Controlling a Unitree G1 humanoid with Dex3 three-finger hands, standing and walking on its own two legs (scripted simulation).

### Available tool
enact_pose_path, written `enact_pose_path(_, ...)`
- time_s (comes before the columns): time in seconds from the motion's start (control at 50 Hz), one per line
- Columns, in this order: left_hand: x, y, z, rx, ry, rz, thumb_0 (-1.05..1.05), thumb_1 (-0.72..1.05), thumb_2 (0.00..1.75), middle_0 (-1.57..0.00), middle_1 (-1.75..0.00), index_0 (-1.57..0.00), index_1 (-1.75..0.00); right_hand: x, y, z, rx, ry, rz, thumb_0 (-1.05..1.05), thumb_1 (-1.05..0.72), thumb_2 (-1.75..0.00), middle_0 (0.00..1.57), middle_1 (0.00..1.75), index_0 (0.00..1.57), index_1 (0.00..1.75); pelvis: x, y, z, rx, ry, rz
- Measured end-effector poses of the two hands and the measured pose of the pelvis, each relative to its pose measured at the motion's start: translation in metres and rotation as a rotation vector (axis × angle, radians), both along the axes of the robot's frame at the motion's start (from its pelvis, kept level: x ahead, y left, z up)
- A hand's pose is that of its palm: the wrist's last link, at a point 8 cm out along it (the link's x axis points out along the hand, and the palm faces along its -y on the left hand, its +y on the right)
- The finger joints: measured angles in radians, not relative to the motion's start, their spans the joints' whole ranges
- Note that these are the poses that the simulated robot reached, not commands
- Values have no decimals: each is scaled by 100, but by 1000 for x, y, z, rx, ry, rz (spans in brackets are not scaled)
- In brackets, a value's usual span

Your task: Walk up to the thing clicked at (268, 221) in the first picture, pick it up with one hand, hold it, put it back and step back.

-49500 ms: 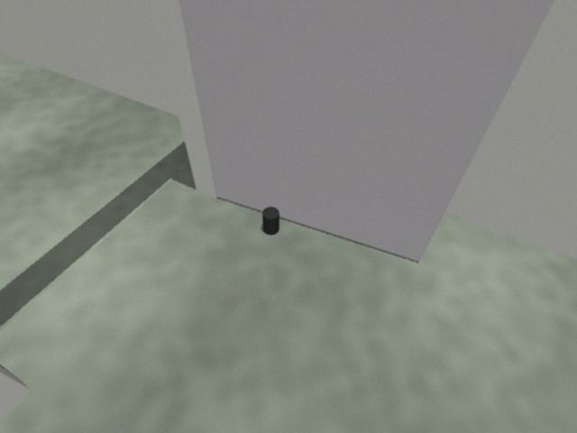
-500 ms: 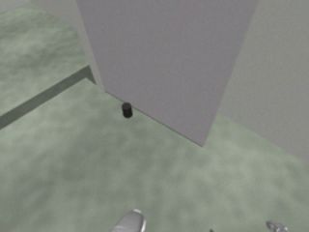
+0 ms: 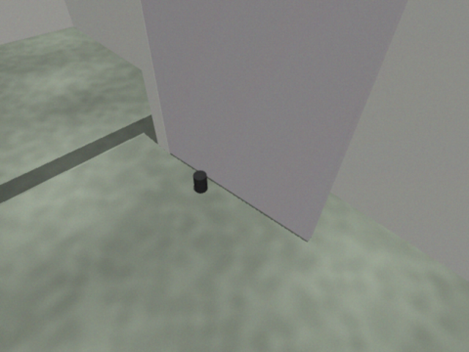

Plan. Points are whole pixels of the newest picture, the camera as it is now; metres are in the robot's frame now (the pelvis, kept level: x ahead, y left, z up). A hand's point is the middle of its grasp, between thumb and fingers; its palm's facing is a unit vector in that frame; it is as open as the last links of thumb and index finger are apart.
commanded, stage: step back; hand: left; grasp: from above
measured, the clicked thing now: (200, 182) +1.10 +0.22 -0.71
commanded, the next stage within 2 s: stand in 0.58 s
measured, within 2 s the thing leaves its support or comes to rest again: neither
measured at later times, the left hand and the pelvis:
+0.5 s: hand out of the picture +0.12 +0.30 -0.15, palm faces +0.01 -0.93 -0.36, open 7.4 cm; pelvis +0.04 +0.03 +0.01, yaw +0 degrees
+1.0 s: hand out of the picture +0.11 +0.27 -0.13, palm faces -0.03 -0.94 -0.34, open 7.4 cm; pelvis +0.02 +0.02 +0.02, yaw +0 degrees
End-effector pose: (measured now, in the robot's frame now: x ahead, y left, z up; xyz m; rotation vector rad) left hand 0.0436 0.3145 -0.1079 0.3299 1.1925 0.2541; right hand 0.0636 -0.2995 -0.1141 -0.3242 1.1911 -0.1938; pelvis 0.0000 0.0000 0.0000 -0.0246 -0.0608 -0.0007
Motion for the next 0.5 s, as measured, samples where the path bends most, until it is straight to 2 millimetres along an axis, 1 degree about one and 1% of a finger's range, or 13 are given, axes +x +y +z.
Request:
enact_pose_path(0.06, 0, -4, 3, -11, -18, 15, 1, 90, 90, -21, -30, -21, -30, 11, -2, 3, -11, 3, 20, 0, -91, -89, 21, 30, 20, 30, 3, 3, 3, 7, 2, 11)
enact_pose_path(0.1, 0, -3, 4, -15, -17, 21, 1, 90, 90, -21, -30, -21, -30, 19, -2, 5, -19, 3, 33, 0, -91, -90, 21, 30, 20, 30, 6, 7, 4, 6, 6, 19)
enact_pose_path(0.18, 5, 10, -2, -23, 0, 33, 1, 90, 90, -21, -30, -21, -30, 31, 5, 7, -37, 9, 51, 0, -91, -90, 21, 30, 20, 30, 15, 18, 2, 9, 13, 39)
enact_pose_path(0.24, 15, 20, -8, -29, 17, 36, 1, 90, 90, -21, -30, -21, -30, 38, 15, 7, -51, 6, 44, 0, -91, -90, 21, 30, 20, 30, 21, 27, -1, 28, 10, 28)
enact_pose_path(0.3, 27, 26, -11, -35, 29, 31, 1, 90, 90, -21, -30, -21, -30, 47, 27, 9, -38, -3, 38, 0, -91, -90, 21, 30, 20, 30, 27, 31, 1, 19, 13, 20)
enact_pose_path(0.42, 54, 27, -7, -34, 14, 1, 1, 91, 90, -21, -30, -21, -30, 73, 44, 11, -2, -34, 33, 0, -91, -90, 21, 30, 20, 30, 38, 32, 6, 9, 18, 6)
enact_pose_path(0.5, 70, 25, -1, -27, -5, -11, 1, 91, 90, -21, -30, -21, -30, 89, 50, 12, 18, -62, 33, 0, -91, -89, 21, 30, 20, 30, 41, 32, 9, 13, 20, 2)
